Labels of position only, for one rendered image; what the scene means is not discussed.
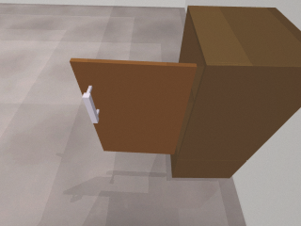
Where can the handle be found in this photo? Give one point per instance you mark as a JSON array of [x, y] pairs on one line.
[[91, 109]]

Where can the cupboard door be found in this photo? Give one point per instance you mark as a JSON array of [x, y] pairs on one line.
[[142, 103]]

